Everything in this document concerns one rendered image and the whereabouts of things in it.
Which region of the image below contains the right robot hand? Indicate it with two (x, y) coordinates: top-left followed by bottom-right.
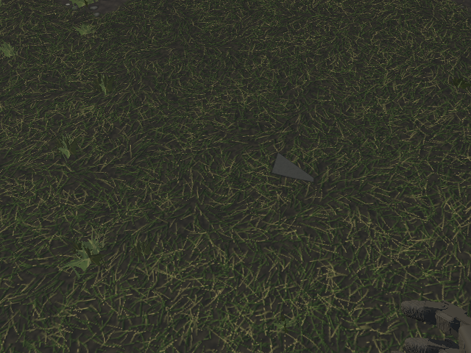
(391, 300), (471, 353)

